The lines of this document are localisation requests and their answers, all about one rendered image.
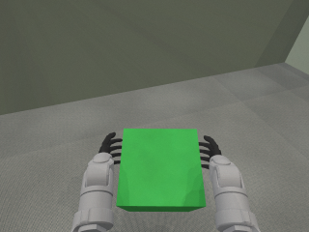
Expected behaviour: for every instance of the robot right forearm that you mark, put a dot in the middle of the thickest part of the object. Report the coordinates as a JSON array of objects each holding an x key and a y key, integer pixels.
[{"x": 233, "y": 212}]

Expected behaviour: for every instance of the left robot hand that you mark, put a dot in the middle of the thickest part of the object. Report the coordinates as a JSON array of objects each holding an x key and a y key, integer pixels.
[{"x": 107, "y": 142}]

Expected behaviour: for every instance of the robot left forearm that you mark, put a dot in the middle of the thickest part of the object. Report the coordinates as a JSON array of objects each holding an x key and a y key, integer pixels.
[{"x": 95, "y": 204}]

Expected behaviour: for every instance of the carton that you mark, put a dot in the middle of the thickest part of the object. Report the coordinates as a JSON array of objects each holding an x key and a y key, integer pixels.
[{"x": 160, "y": 171}]

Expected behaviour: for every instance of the right robot hand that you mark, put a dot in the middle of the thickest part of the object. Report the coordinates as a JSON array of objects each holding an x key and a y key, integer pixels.
[{"x": 213, "y": 150}]

